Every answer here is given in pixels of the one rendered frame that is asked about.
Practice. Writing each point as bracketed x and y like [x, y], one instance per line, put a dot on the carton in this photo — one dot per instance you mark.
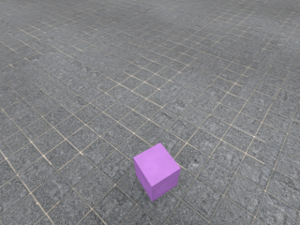
[156, 170]

